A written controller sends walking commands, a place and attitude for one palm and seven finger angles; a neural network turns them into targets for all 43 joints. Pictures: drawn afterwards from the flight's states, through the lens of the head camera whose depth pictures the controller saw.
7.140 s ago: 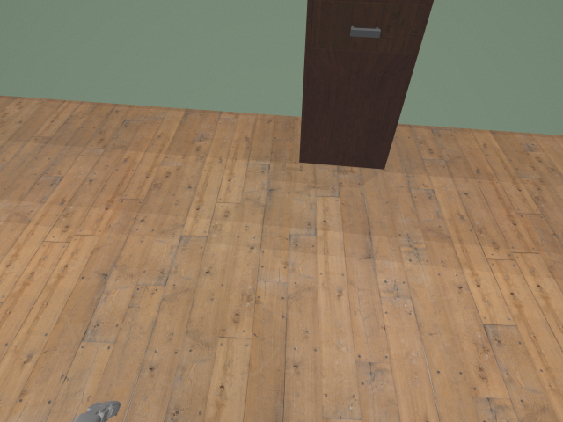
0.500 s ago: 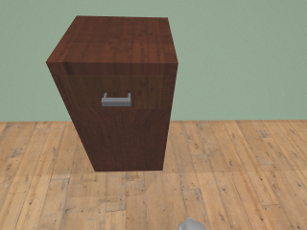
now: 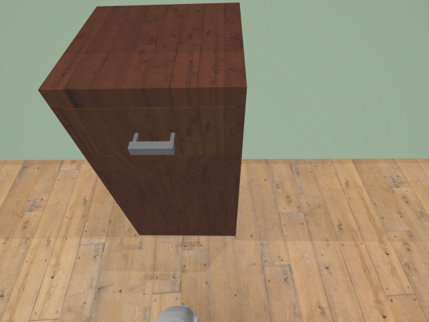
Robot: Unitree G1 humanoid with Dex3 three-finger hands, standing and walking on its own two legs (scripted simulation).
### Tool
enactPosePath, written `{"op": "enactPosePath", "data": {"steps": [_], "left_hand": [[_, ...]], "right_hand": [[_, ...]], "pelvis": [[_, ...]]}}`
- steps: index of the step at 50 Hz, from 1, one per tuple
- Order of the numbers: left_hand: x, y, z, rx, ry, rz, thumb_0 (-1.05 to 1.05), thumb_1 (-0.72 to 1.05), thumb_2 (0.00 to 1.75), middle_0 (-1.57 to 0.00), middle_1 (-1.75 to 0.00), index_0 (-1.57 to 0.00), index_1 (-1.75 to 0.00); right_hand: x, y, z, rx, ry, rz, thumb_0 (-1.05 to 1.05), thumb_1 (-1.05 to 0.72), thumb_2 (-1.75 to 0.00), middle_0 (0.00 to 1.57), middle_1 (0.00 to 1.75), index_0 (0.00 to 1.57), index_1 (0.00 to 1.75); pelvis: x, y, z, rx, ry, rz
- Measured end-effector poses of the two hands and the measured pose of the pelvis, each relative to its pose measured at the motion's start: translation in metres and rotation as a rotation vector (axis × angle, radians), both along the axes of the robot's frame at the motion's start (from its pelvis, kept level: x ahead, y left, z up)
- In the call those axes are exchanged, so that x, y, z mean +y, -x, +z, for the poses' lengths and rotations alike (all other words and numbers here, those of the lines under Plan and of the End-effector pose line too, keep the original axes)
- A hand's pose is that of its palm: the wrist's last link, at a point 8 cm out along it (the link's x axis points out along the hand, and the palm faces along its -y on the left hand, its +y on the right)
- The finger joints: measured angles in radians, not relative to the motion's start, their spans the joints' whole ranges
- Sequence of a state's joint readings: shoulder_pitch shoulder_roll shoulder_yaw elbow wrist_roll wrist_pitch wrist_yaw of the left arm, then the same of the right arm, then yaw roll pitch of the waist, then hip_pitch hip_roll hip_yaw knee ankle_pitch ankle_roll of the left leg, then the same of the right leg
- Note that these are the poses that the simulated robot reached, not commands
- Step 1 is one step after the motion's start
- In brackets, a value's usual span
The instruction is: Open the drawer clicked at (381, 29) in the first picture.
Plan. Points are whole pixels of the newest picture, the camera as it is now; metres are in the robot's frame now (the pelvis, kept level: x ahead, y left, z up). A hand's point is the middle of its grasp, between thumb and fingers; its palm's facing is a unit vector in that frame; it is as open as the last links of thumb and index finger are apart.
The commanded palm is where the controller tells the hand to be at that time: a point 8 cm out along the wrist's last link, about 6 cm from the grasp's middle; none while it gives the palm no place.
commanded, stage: come to a stop and stand still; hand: left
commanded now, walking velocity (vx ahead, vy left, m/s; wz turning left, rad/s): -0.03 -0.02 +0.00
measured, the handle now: (153, 142) +0.53 +0.21 -0.04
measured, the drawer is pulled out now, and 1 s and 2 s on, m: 0.00 0.00 0.00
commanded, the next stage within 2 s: look again from close up in 0.70 s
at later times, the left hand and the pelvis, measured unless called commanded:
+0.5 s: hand out of the picture -0.04 +0.29 -0.16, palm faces +0.02 -0.97 -0.26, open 7.3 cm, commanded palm none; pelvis -0.06 +0.10 +0.00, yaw -1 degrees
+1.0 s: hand out of the picture -0.05 +0.27 -0.17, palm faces +0.00 -0.98 -0.17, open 7.3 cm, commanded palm none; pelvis -0.05 +0.11 +0.00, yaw -1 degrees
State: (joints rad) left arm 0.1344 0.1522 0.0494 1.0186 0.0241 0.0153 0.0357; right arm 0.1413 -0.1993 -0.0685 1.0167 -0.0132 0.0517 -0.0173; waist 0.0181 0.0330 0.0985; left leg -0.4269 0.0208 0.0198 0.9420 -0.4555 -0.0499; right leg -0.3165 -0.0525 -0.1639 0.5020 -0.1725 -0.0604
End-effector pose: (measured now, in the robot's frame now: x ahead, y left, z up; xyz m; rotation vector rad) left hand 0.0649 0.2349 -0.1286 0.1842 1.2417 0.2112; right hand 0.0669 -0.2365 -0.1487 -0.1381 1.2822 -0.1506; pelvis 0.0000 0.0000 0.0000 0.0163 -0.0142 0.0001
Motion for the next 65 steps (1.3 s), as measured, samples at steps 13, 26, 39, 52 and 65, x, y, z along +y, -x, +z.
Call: {"op": "enactPosePath", "data": {"steps": [13, 26, 39, 52, 65], "left_hand": [[0.08, 0.065, -0.011, 0.024, -0.016, 0.014, 0.0, 0.91, 0.89, -0.2, -0.3, -0.2, -0.3], [0.099, 0.109, 0.001, 0.068, 0.002, -0.033, 0.0, 0.91, 0.89, -0.2, -0.3, -0.2, -0.3], [0.096, 0.116, -0.009, 0.105, 0.065, -0.043, 0.0, 0.92, 0.89, -0.2, -0.3, -0.2, -0.3], [0.087, 0.118, -0.012, 0.151, 0.089, -0.024, 0.0, 0.92, 0.89, -0.2, -0.3, -0.2, -0.3], [0.073, 0.104, -0.013, 0.185, 0.101, -0.008, 0.01, 0.92, 0.89, -0.2, -0.3, -0.2, -0.3]], "right_hand": [[0.058, -0.012, 0.025, -0.262, 0.048, 0.049, 0.0, -0.91, -0.9, 0.2, 0.3, 0.2, 0.3], [0.106, 0.094, -0.004, -0.046, -0.023, 0.01, 0.0, -0.93, -0.9, 0.2, 0.3, 0.21, 0.3], [0.122, 0.168, 0.005, 0.153, -0.005, -0.028, 0.0, -0.91, -0.9, 0.2, 0.3, 0.2, 0.3], [0.131, 0.126, 0.005, 0.087, -0.019, -0.007, 0.0, -0.91, -0.9, 0.2, 0.3, 0.2, 0.3], [0.119, 0.094, 0.007, 0.077, 0.0, 0.005, 0.0, -0.91, -0.9, 0.2, 0.3, 0.2, 0.3]], "pelvis": [[0.065, 0.028, -0.009, -0.046, 0.016, -0.018], [0.102, 0.061, -0.003, -0.027, 0.018, -0.019], [0.112, 0.063, 0.002, -0.021, 0.017, -0.013], [0.112, 0.046, 0.004, -0.012, 0.019, -0.012], [0.102, 0.024, 0.005, -0.007, 0.016, -0.011]]}}
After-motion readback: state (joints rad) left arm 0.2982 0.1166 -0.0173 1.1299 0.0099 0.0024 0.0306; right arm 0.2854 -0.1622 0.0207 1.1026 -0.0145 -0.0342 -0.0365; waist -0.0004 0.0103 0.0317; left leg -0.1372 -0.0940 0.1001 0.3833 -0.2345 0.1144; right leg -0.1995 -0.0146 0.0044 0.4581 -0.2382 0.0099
